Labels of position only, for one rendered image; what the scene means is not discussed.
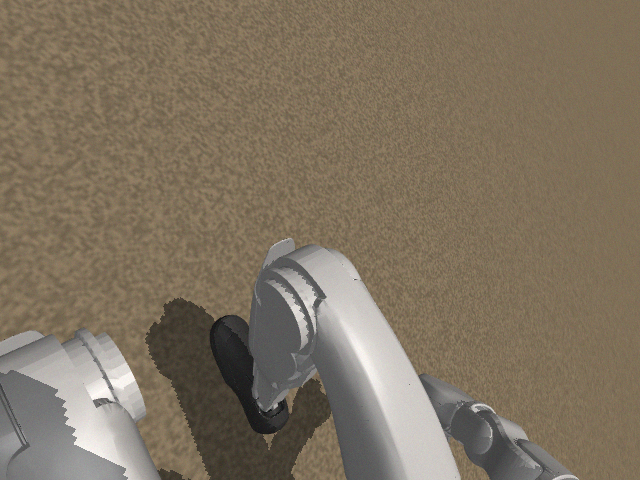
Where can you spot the right robot arm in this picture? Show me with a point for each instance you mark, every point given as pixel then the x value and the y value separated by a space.
pixel 501 447

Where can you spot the right robot foot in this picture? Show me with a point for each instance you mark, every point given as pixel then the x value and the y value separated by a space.
pixel 229 340

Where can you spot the right robot hand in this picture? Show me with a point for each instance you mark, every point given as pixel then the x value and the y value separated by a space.
pixel 445 398

